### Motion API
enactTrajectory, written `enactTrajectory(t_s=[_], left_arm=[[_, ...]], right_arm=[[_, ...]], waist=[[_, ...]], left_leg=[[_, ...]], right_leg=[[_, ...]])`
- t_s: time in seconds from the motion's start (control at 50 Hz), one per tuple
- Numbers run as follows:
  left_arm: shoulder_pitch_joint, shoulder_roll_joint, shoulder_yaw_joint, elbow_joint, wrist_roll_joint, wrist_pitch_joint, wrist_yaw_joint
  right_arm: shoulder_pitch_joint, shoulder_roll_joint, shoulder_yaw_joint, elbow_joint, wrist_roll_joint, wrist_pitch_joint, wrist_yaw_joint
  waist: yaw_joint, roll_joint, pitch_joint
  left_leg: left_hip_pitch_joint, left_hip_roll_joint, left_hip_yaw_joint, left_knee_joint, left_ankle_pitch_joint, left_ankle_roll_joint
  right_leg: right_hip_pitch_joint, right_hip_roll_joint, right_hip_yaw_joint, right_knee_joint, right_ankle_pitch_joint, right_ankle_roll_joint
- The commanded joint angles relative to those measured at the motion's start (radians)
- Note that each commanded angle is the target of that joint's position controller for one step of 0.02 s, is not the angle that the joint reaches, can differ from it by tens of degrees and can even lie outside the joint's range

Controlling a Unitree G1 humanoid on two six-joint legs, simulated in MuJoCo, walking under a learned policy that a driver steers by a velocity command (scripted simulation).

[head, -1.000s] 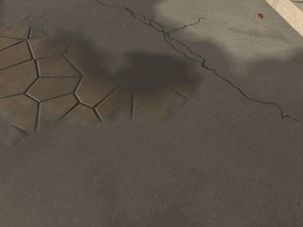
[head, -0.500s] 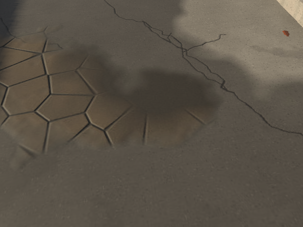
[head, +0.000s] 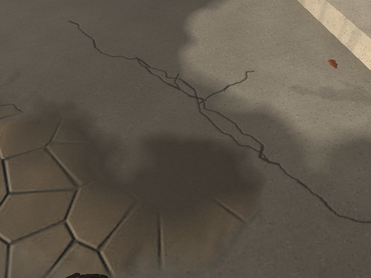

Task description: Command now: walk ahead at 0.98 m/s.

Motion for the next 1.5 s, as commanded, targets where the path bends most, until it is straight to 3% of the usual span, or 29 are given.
enactTrajectory(t_s=[0.02, 0.08, 0.12, 0.14, 0.18, 0.2, 0.24, 0.32, 0.46, 0.54, 0.58, 0.6, 0.62, 0.64, 0.66, 0.7, 0.76, 0.86, 0.98, 1.04, 1.06, 1.08, 1.1, 1.12, 1.14, 1.2, 1.32, 1.46, 1.5], left_arm=[[-0.134, 0.031, -0.01, -0.08, -0.013, -0.011, -0.002], [-0.069, 0.091, 0.008, -0.073, -0.01, -0.012, 0.017], [0.245, 0.161, 0.041, 0.014, -0.012, -0.01, 0.044], [0.436, 0.203, 0.063, 0.07, 0.001, -0.006, 0.062], [0.49, 0.28, 0.095, 0.09, 0.03, -0.003, 0.055], [0.391, 0.209, 0.088, 0.09, 0.012, -0.008, 0.042], [0.312, 0.098, 0.063, 0.11, 0.013, -0.027, 0.035], [0.349, 0.073, 0.042, 0.167, -0.018, -0.058, 0.048], [0.469, 0.143, 0.043, 0.185, -0.046, -0.089, 0.04], [0.508, 0.212, 0.046, 0.202, -0.018, -0.067, 0.059], [0.469, 0.256, 0.058, 0.204, 0.008, -0.035, 0.083], [0.426, 0.247, 0.058, 0.192, 0.014, -0.026, 0.088], [0.465, 0.114, 0.032, 0.154, 0.0, -0.032, 0.073], [0.583, 0.064, 0.02, 0.132, -0.063, -0.051, 0.055], [0.44, 0.137, 0.03, 0.108, -0.05, -0.053, 0.068], [0.295, 0.116, 0.023, 0.075, -0.027, -0.052, 0.061], [0.295, 0.052, 0.006, 0.051, 0.012, -0.007, 0.027], [0.008, 0.059, -0.018, -0.071, 0.014, -0.005, 0.003], [-0.109, 0.107, -0.019, -0.109, -0.002, -0.014, 0.009], [0.254, 0.162, 0.008, 0.0, 0.019, -0.034, 0.041], [0.416, 0.2, 0.024, 0.055, 0.036, -0.039, 0.056], [0.486, 0.306, 0.05, 0.073, 0.057, -0.04, 0.063], [0.513, 0.296, 0.061, 0.077, 0.022, -0.034, 0.042], [0.417, 0.206, 0.045, 0.046, -0.034, -0.036, 0.028], [0.296, 0.18, 0.038, 0.039, -0.046, -0.042, 0.026], [0.16, 0.101, 0.01, 0.057, -0.018, -0.063, 0.021], [0.147, 0.176, 0.025, 0.105, -0.022, -0.044, 0.054], [0.183, 0.179, 0.028, 0.164, -0.044, -0.001, 0.068], [0.243, 0.158, 0.023, 0.177, -0.027, -0.004, 0.071]], right_arm=[[-0.009, -0.137, -0.011, -0.053, 0.007, -0.027, -0.013], [0.003, -0.204, -0.017, -0.044, -0.018, -0.008, -0.033], [-0.038, -0.25, -0.031, -0.042, -0.045, 0.023, -0.052], [-0.088, -0.243, -0.033, -0.055, -0.047, 0.03, -0.053], [0.026, -0.067, 0.0, -0.119, 0.029, 0.0, -0.014], [-0.117, -0.139, -0.01, -0.15, 0.019, -0.003, -0.027], [-0.236, -0.118, -0.005, -0.179, -0.001, -0.001, -0.018], [-0.283, -0.052, 0.015, -0.224, -0.051, 0.05, 0.023], [-0.641, -0.075, 0.043, -0.355, -0.024, 0.037, 0.046], [-0.604, -0.146, 0.021, -0.353, -0.033, 0.036, 0.023], [-0.289, -0.214, -0.013, -0.263, -0.03, 0.039, -0.004], [-0.087, -0.26, -0.036, -0.202, -0.039, 0.044, -0.023], [0.015, -0.353, -0.064, -0.183, -0.065, 0.047, -0.038], [-0.027, -0.362, -0.073, -0.18, -0.065, 0.048, -0.017], [-0.135, -0.282, -0.069, -0.186, -0.046, 0.045, -0.004], [-0.212, -0.166, -0.044, -0.164, -0.045, 0.026, 0.003], [-0.193, -0.105, -0.02, -0.115, -0.025, 0.007, -0.008], [-0.131, -0.138, -0.021, -0.099, -0.002, -0.017, 0.003], [-0.033, -0.221, -0.025, -0.064, 0.004, -0.02, -0.011], [-0.049, -0.262, -0.032, -0.049, -0.023, 0.018, -0.044], [-0.08, -0.246, -0.028, -0.06, -0.014, 0.022, -0.05], [0.013, -0.1, -0.002, -0.09, -0.002, 0.021, -0.045], [0.118, -0.123, -0.005, -0.075, 0.071, 0.017, -0.053], [-0.002, -0.159, 0.0, -0.064, 0.024, 0.005, -0.022], [-0.137, -0.174, -0.008, -0.134, 0.049, 0.005, -0.018], [-0.216, -0.14, -0.016, -0.157, 0.023, 0.041, -0.027], [-0.334, -0.085, 0.006, -0.197, 0.003, 0.058, -0.034], [-0.454, -0.163, -0.015, -0.21, -0.016, 0.052, -0.017], [-0.395, -0.238, -0.038, -0.185, -0.032, 0.049, -0.028]], waist=[[0.029, 0.035, 0.171], [0.08, 0.116, 0.045], [0.233, 0.161, -0.126], [0.324, 0.145, -0.203], [0.182, -0.251, -0.402], [0.174, -0.093, -0.235], [0.113, 0.079, -0.046], [0.02, 0.011, 0.079], [0.102, 0.012, 0.168], [0.066, -0.073, 0.048], [-0.094, -0.119, -0.129], [-0.19, -0.106, -0.21], [-0.149, 0.103, -0.319], [-0.039, 0.337, -0.456], [-0.034, 0.155, -0.296], [0.012, -0.024, -0.078], [0.101, 0.043, 0.018], [0.073, 0.04, 0.144], [0.045, 0.071, 0.103], [0.213, 0.135, -0.105], [0.279, 0.135, -0.177], [0.199, -0.133, -0.332], [0.185, -0.197, -0.589], [0.226, -0.084, -0.581], [0.177, -0.054, -0.342], [0.047, 0.06, -0.079], [0.032, -0.043, -0.081], [0.055, -0.047, -0.079], [0.059, 0.042, -0.12]], left_leg=[[-0.2, 0.255, -0.069, -0.172, 0.685, 0.052], [0.045, 0.291, -0.041, 0.051, 1.263, 0.023], [0.047, 0.317, -0.036, 0.457, 1.354, 0.024], [-0.112, 0.285, -0.022, 0.745, 1.153, 0.03], [-0.769, 0.019, -0.156, 1.409, -0.146, 0.018], [-0.874, 0.112, -0.185, 1.378, -0.03, 0.05], [-0.827, 0.182, -0.175, 1.25, 0.06, 0.049], [-0.81, 0.26, -0.146, 1.099, 0.074, -0.01], [-0.64, 0.204, 0.036, 0.493, 0.528, -0.007], [-0.574, 0.086, 0.077, 0.395, 0.374, 0.043], [-0.273, 0.042, 0.042, 0.397, 0.223, 0.074], [-0.048, 0.108, -0.017, 0.403, 0.152, 0.096], [0.202, 0.361, -0.327, 0.419, -0.105, 0.137], [0.373, 0.538, -0.907, 0.191, -0.232, 0.251], [0.265, 0.464, -0.801, 0.137, -0.233, 0.206], [-0.051, 0.39, -0.52, 0.098, -0.018, 0.158], [-0.289, 0.312, -0.361, 0.008, 0.012, 0.12], [-0.384, 0.207, -0.137, -0.103, 0.336, 0.097], [-0.078, 0.263, -0.049, -0.089, 0.982, 0.041], [-0.019, 0.269, -0.039, 0.443, 1.284, -0.002], [-0.146, 0.23, -0.029, 0.712, 1.07, -0.014], [-0.448, 0.082, -0.01, 1.163, 0.078, -0.033], [-0.696, -0.028, -0.192, 1.48, -0.3, -0.048], [-0.738, 0.048, -0.336, 1.436, -0.267, -0.045], [-0.783, 0.105, -0.266, 1.34, -0.211, -0.054], [-0.647, 0.187, -0.176, 1.183, -0.113, -0.084], [-0.513, 0.171, -0.087, 0.629, 0.223, -0.112], [-0.457, 0.144, -0.1, 0.333, 0.38, -0.055], [-0.281, 0.218, -0.168, 0.303, 0.891, -0.004]], right_leg=[[0.216, 0.069, -0.077, -0.187, 0.102, -0.026], [0.322, 0.184, -0.113, -0.237, -0.065, -0.061], [0.617, 0.218, -0.072, -0.254, -0.207, -0.095], [0.853, 0.151, -0.014, -0.265, -0.278, -0.121], [1.279, -0.275, 0.88, -0.449, -0.719, -0.29], [1.159, -0.209, 0.772, -0.518, -0.711, -0.238], [0.851, -0.144, 0.518, -0.571, -0.508, -0.186], [0.595, -0.051, 0.312, -0.682, -0.43, -0.137], [0.576, 0.016, 0.085, -0.834, 0.124, -0.088], [0.927, -0.036, 0.035, -0.619, 0.755, -0.053], [0.929, -0.06, 0.026, -0.222, 0.87, -0.04], [0.782, -0.026, 0.015, 0.071, 0.682, -0.036], [0.482, 0.09, 0.014, 0.487, 0.019, -0.033], [0.18, 0.231, 0.15, 0.763, -0.577, -0.017], [0.073, 0.135, 0.173, 0.745, -0.465, -0.045], [0.102, 0.066, 0.156, 0.608, -0.365, -0.041], [0.176, 0.01, 0.148, 0.488, -0.368, -0.007], [0.13, -0.01, 0.016, 0.096, -0.094, 0.029], [0.307, 0.121, -0.087, -0.24, 0.048, -0.037], [0.658, 0.209, -0.063, -0.301, -0.029, -0.074], [0.856, 0.115, 0.008, -0.315, 0.071, -0.092], [1.179, -0.221, 0.298, -0.134, 0.645, -0.18], [1.432, -0.376, 0.679, -0.181, 0.844, -0.341], [1.364, -0.256, 0.59, -0.266, 0.575, -0.306], [1.151, -0.22, 0.449, -0.338, 0.456, -0.268], [0.664, -0.14, 0.272, -0.501, 0.488, -0.208], [0.516, -0.001, 0.025, -0.544, 0.555, -0.137], [0.662, -0.045, 0.079, -0.387, 0.243, -0.074], [0.605, 0.056, 0.046, -0.22, 0.028, 0.003]])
